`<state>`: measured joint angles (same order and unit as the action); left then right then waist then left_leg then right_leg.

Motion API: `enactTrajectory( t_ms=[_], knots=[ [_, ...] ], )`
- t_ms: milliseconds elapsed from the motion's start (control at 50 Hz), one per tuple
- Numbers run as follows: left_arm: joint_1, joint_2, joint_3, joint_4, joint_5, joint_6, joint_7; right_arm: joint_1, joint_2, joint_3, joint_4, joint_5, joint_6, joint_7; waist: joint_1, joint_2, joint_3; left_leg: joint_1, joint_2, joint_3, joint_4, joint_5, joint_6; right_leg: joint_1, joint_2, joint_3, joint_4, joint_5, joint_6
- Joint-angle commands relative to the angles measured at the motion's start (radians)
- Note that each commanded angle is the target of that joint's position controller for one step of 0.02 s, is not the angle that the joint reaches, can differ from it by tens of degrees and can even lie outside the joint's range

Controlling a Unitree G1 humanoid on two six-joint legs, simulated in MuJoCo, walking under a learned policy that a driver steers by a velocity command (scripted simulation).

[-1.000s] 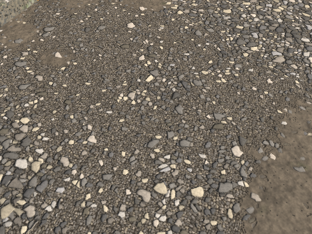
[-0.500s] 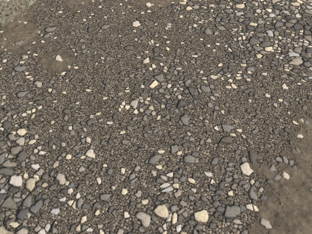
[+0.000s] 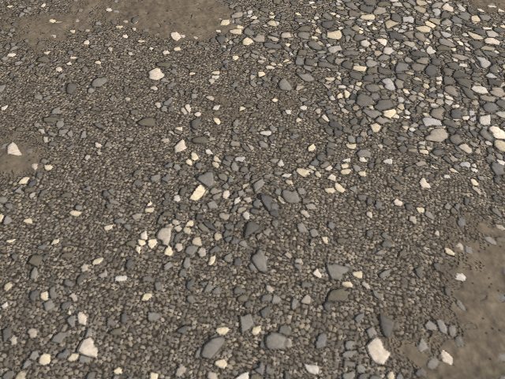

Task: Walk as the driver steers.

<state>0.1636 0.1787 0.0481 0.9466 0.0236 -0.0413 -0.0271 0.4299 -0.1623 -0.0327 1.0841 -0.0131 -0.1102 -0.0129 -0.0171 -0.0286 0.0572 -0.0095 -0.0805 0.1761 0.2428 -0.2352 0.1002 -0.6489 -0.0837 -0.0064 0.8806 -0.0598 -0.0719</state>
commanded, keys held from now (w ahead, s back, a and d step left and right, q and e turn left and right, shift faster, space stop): e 1.00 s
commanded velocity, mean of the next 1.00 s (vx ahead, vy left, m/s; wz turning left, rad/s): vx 0.08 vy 0.00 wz -0.54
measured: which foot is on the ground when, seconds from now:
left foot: down 0.00-0.18, up 0.20-0.78, down 0.80-1.00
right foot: up 0.00-0.14, down 0.16-0.78, up 0.80-1.00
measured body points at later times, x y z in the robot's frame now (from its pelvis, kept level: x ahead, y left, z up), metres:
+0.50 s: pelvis +0.14 -0.02 -0.01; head +0.17 -0.05 +0.44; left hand +0.27 +0.23 -0.13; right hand +0.20 -0.29 -0.15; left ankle +0.21 +0.15 -0.67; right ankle +0.20 -0.07 -0.74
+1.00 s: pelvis +0.17 +0.04 +0.00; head +0.21 +0.06 +0.45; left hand +0.40 +0.23 -0.14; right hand +0.13 -0.25 -0.09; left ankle +0.21 +0.12 -0.74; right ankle +0.08 -0.06 -0.65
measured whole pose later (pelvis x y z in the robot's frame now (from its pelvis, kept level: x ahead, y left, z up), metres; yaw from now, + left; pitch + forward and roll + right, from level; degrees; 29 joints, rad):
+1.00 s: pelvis +0.17 +0.04 +0.00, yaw -34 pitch +1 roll -1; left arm 0.23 0.32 0.11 0.80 0.03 0.06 -0.04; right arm 0.22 -0.24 -0.03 0.72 -0.02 0.00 -0.04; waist 0.01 -0.06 0.03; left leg -0.19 -0.01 0.05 0.40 -0.23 0.05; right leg -0.52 0.09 0.09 1.14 -0.39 0.05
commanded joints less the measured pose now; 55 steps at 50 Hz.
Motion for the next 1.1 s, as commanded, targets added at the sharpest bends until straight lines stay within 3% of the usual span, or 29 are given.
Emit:
enactTrajectory(
  t_ms=[20,60,120,140,160,180,200,220,260,280,300,360,480,560,660,720,760,780,800,820,840,860,880,920,940,1020,1100],
  knots=[
    [-0.058,-0.006,-0.014,-0.060,-0.006,-0.008,-0.004,0.028,-0.100,-0.005,-0.043,0.009,-0.011,-0.017,0.001,0.106,0.039,-0.117,0.233,-0.001,-0.006,0.780,0.001,0.129,0.061,-0.118,-0.169,0.111,0.003],
    [-0.063,0.005,-0.015,-0.069,-0.001,-0.007,-0.002,0.052,-0.115,-0.008,-0.038,0.007,-0.004,-0.028,-0.005,0.124,0.015,-0.047,0.249,0.014,0.064,0.848,-0.004,0.157,0.089,-0.145,-0.226,0.100,-0.008],
    [0.079,0.055,0.006,-0.040,0.015,-0.013,0.006,0.014,-0.151,-0.023,-0.053,0.006,0.010,-0.051,0.058,0.157,-0.057,0.002,0.286,0.020,0.288,1.026,-0.007,0.286,0.147,-0.153,-0.261,-0.033,-0.055],
    [0.159,0.077,0.018,-0.018,0.021,-0.022,0.009,-0.004,-0.158,-0.027,-0.064,0.006,0.016,-0.052,0.093,0.147,-0.099,-0.001,0.291,0.017,0.429,0.964,-0.005,0.363,0.157,-0.135,-0.324,-0.026,-0.078],
    [0.232,0.101,0.032,-0.002,0.029,-0.034,0.014,-0.032,-0.168,-0.034,-0.077,0.013,0.021,-0.047,0.146,0.104,-0.130,-0.047,0.262,0.035,0.640,0.770,-0.024,0.462,0.142,-0.099,-0.465,0.109,-0.105],
    [0.257,0.194,0.055,-0.013,0.028,-0.040,0.021,-0.006,-0.131,-0.030,-0.115,0.015,0.023,-0.040,0.131,-0.042,-0.212,-0.250,0.175,0.052,0.958,0.155,-0.055,0.660,-0.078,0.128,-0.392,0.612,-0.173],
    [0.238,0.271,0.076,-0.035,0.007,-0.026,0.023,0.104,-0.069,-0.021,-0.150,0.039,0.035,-0.035,0.058,-0.176,-0.359,-0.506,0.011,-0.074,1.252,-0.430,-0.088,0.876,-0.340,0.510,-0.374,1.070,-0.398],
    [0.204,0.244,0.076,-0.059,-0.029,-0.003,0.024,0.060,-0.111,-0.027,-0.148,0.003,0.048,-0.030,0.072,0.000,-0.366,-0.537,0.081,-0.191,1.251,-0.333,-0.091,0.780,-0.305,0.469,-0.447,0.809,-0.404],
    [0.078,0.148,0.050,-0.083,-0.023,0.019,0.034,-0.073,-0.116,-0.035,-0.187,-0.010,0.054,-0.025,0.033,0.063,-0.119,-0.578,0.127,-0.197,1.122,-0.225,-0.100,0.518,-0.200,0.363,-0.567,0.425,-0.310],
    [0.076,0.127,0.045,-0.083,-0.024,0.024,0.039,-0.088,-0.127,-0.041,-0.198,-0.023,0.069,-0.026,0.017,0.052,-0.084,-0.551,0.142,-0.204,1.047,-0.198,-0.105,0.449,-0.155,0.315,-0.585,0.383,-0.269],
    [0.075,0.120,0.042,-0.085,-0.019,0.025,0.041,-0.071,-0.115,-0.041,-0.197,-0.029,0.089,-0.027,0.004,0.033,-0.085,-0.508,0.140,-0.200,1.000,-0.175,-0.110,0.403,-0.120,0.283,-0.596,0.350,-0.241],
    [0.081,0.169,0.054,-0.101,-0.005,0.016,0.034,-0.070,-0.093,-0.037,-0.210,-0.021,0.119,-0.026,-0.007,0.009,-0.130,-0.492,0.122,-0.199,0.927,-0.125,-0.124,0.395,-0.073,0.262,-0.589,0.349,-0.202],
    [0.114,0.207,0.068,-0.129,-0.011,0.041,0.039,-0.220,-0.137,-0.048,-0.285,-0.018,0.145,-0.026,0.041,-0.068,-0.130,-0.583,0.120,-0.233,0.789,-0.080,-0.156,0.442,-0.041,0.364,-0.631,-0.087,-0.133],
    [0.132,0.220,0.074,-0.145,-0.004,0.053,0.039,-0.272,-0.146,-0.046,-0.319,-0.010,0.144,-0.030,0.062,-0.083,-0.106,-0.589,0.100,-0.249,0.698,-0.112,-0.152,0.466,-0.047,0.452,-0.647,-0.240,-0.140],
    [0.126,0.231,0.080,-0.166,0.004,0.059,0.032,-0.278,-0.150,-0.037,-0.348,0.004,0.128,-0.034,0.064,-0.090,-0.111,-0.491,0.054,-0.251,0.574,-0.174,-0.119,0.463,-0.043,0.516,-0.619,-0.175,-0.151],
    [0.097,0.234,0.083,-0.181,0.004,0.067,0.024,-0.227,-0.159,-0.032,-0.354,0.017,0.117,-0.037,0.043,-0.103,-0.121,-0.363,0.017,-0.246,0.436,-0.199,-0.091,0.431,-0.030,0.556,-0.604,-0.089,-0.134],
    [0.056,0.231,0.083,-0.194,-0.007,0.075,0.020,-0.136,-0.162,-0.031,-0.339,0.023,0.110,-0.044,-0.009,-0.097,-0.118,-0.193,0.000,-0.227,0.216,-0.117,-0.070,0.355,0.013,0.552,-0.593,-0.134,-0.081],
    [0.045,0.213,0.079,-0.204,-0.017,0.075,0.022,-0.100,-0.188,-0.037,-0.331,0.016,0.105,-0.052,-0.027,-0.067,-0.105,-0.080,0.045,-0.251,0.066,-0.054,-0.059,0.269,0.068,0.516,-0.562,-0.259,-0.025],
    [0.103,0.147,0.064,-0.209,-0.027,0.074,0.027,-0.130,-0.275,-0.054,-0.354,0.003,0.105,-0.061,0.017,0.124,-0.113,-0.006,0.267,-0.473,-0.051,-0.190,-0.014,0.162,0.178,0.378,-0.351,-0.455,0.039],
    [0.109,0.160,0.071,-0.217,-0.018,0.067,0.037,-0.243,-0.337,-0.058,-0.411,-0.008,0.108,-0.058,0.032,0.238,-0.069,-0.081,0.481,-0.710,-0.096,-0.151,0.072,0.011,0.310,0.158,-0.097,-0.517,0.065],
    [0.067,0.239,0.086,-0.215,0.017,0.063,0.033,-0.256,-0.299,-0.054,-0.405,-0.021,0.109,-0.049,0.039,0.149,-0.028,-0.205,0.477,-0.635,-0.058,0.018,0.127,0.056,0.210,0.145,0.063,-0.469,0.079],
    [0.088,0.238,0.090,-0.202,0.019,0.065,0.023,-0.292,-0.235,-0.037,-0.413,-0.014,0.103,-0.043,0.071,0.105,-0.028,-0.235,0.400,-0.524,-0.020,0.144,0.105,0.104,0.202,0.146,0.148,-0.411,0.078],
    [0.122,0.223,0.087,-0.185,0.017,0.074,0.015,-0.317,-0.212,-0.030,-0.419,-0.010,0.100,-0.036,0.089,0.108,-0.032,-0.226,0.333,-0.417,0.007,0.230,0.077,0.112,0.202,0.136,0.222,-0.363,0.082],
    [0.154,0.220,0.083,-0.169,0.009,0.090,-0.005,-0.307,-0.204,-0.027,-0.438,-0.010,0.100,-0.036,0.078,0.164,-0.062,-0.159,0.287,-0.314,0.046,0.384,0.071,0.083,0.194,0.098,0.339,-0.337,0.102],
    [0.131,0.218,0.080,-0.178,0.005,0.095,-0.010,-0.275,-0.207,-0.028,-0.435,-0.011,0.101,-0.033,0.060,0.155,-0.065,-0.127,0.287,-0.292,0.061,0.442,0.079,0.064,0.184,0.083,0.350,-0.334,0.114],
    [0.039,0.198,0.061,-0.219,-0.004,0.110,-0.019,-0.150,-0.237,-0.043,-0.407,-0.010,0.103,-0.033,-0.007,0.168,-0.071,0.035,0.319,-0.267,0.102,0.566,0.096,0.003,0.151,0.060,0.239,-0.344,0.147],
    [-0.004,0.183,0.047,-0.248,-0.010,0.118,-0.026,-0.130,-0.255,-0.052,-0.399,-0.014,0.104,-0.025,-0.023,0.185,-0.082,0.038,0.352,-0.243,0.114,0.564,0.113,0.077,0.123,0.031,0.097,-0.373,0.140]
  ],
)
